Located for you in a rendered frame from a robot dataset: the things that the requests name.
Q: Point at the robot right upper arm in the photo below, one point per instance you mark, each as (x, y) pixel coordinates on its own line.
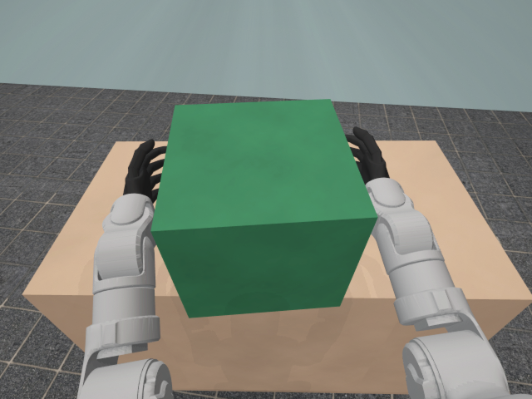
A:
(453, 365)

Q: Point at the carton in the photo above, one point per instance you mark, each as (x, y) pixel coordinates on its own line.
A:
(261, 207)

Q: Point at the robot left upper arm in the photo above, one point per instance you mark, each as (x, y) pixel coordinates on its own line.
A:
(143, 379)

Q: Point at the robot right forearm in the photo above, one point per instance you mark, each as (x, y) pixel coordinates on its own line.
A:
(426, 296)

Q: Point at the pedestal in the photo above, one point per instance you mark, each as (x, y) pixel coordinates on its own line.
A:
(354, 348)

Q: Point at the robot left forearm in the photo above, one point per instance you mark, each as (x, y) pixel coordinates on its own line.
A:
(123, 317)

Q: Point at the left robot hand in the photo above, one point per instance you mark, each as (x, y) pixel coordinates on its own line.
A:
(139, 179)

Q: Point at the right robot hand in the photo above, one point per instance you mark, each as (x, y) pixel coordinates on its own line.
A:
(371, 164)

